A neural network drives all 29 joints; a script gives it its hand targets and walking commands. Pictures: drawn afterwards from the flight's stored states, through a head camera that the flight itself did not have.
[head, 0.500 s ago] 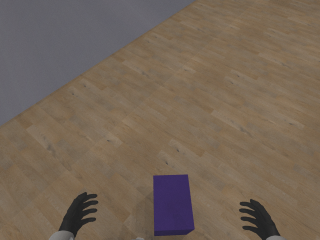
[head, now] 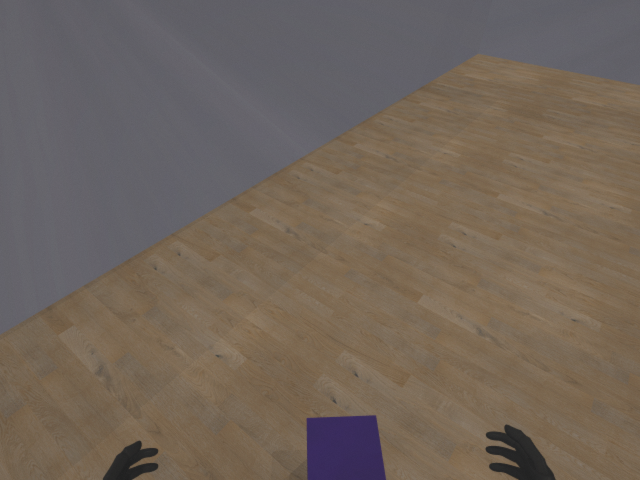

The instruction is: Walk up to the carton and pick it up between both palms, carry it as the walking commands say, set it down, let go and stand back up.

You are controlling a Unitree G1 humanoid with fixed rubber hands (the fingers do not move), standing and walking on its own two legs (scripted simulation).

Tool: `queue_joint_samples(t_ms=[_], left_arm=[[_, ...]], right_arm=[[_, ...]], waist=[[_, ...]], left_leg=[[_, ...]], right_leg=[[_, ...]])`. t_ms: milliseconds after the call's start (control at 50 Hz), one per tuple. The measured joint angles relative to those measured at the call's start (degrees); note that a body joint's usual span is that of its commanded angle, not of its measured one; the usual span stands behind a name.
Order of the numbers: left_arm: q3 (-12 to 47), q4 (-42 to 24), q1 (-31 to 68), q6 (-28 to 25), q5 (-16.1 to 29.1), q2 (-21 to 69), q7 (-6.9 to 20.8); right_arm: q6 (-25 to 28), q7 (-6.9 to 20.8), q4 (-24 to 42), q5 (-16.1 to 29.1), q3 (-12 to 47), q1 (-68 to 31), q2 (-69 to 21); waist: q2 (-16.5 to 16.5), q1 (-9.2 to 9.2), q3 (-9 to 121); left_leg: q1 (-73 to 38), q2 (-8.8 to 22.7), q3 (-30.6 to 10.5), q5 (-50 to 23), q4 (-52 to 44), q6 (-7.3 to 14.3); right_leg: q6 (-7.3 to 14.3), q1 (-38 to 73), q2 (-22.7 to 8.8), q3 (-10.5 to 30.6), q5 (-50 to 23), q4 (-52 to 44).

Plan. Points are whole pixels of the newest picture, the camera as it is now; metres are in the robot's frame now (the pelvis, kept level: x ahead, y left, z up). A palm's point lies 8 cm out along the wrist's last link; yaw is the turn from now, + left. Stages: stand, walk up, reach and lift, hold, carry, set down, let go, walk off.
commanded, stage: stand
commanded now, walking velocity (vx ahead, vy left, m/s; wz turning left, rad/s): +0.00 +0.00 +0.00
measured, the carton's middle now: out of the picture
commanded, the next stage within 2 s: none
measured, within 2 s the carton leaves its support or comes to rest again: neither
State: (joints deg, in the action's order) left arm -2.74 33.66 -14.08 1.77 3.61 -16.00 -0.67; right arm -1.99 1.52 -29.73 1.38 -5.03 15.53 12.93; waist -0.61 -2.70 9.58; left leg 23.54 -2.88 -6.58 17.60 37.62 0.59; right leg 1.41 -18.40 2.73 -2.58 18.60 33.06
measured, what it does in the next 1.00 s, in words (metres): stands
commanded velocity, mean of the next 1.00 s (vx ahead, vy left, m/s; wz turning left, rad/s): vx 0.00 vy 0.00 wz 0.00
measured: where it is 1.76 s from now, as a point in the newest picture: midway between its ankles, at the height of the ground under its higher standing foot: outside the picture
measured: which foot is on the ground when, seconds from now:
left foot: down 0.00-1.00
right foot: down 0.00-1.00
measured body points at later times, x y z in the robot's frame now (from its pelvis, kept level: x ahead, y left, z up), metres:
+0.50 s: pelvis -0.02 +0.00 +0.00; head -0.08 +0.01 +0.45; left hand +0.11 +0.28 -0.09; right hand +0.13 -0.26 -0.07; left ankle +0.02 +0.10 -0.73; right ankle -0.02 -0.10 -0.73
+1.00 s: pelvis -0.03 +0.00 +0.00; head -0.09 +0.01 +0.44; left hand +0.09 +0.29 -0.09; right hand +0.12 -0.26 -0.07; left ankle +0.02 +0.10 -0.73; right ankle -0.02 -0.10 -0.73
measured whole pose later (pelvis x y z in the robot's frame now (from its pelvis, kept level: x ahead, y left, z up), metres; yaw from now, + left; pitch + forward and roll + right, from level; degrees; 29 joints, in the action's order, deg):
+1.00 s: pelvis -0.03 +0.00 +0.00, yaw +0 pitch +2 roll -2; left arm -3.7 39.4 -17.4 -2.2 3.5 -16.3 -0.8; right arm 1.1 -0.1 -34.8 0.6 -5.0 19.3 14.0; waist -0.6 -2.7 12.0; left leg 23.3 -2.9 -6.4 15.6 37.6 0.8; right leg 1.6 -18.4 2.7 -2.6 16.8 33.5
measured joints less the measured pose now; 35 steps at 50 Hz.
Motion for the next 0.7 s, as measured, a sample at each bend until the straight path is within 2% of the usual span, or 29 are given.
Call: queue_joint_samples(t_ms=[100, 320, 700], left_arm=[[-0.2, 1.8, -0.2, -1.0, 0.0, 0.0, -0.5], [-0.7, 4.2, -1.0, -2.5, 0.0, -0.2, -0.5], [-0.9, 5.4, -3.1, -3.5, -0.1, -0.2, -0.4]], right_arm=[[0.8, -0.9, -1.5, -0.7, 0.0, 0.2, 0.1], [1.9, -1.2, -2.8, -0.8, 0.0, 1.7, 0.3], [2.9, -1.6, -5.0, -0.8, 0.0, 3.8, 1.0]], waist=[[0.0, 0.00, 2.0], [0.0, 0.00, 2.4], [0.0, 0.00, 2.4]], left_leg=[[-0.1, 0.0, 0.0, -0.3, 0.0, 0.0], [-0.1, 0.0, 0.1, -1.0, 0.0, 0.0], [-0.2, 0.0, 0.1, -1.4, 0.0, 0.1]], right_leg=[[0.0, 0.0, 0.0, 0.0, -0.2, 0.1], [0.2, 0.0, 0.0, 0.0, -0.9, 0.3], [0.2, 0.0, 0.0, 0.0, -1.2, 0.4]])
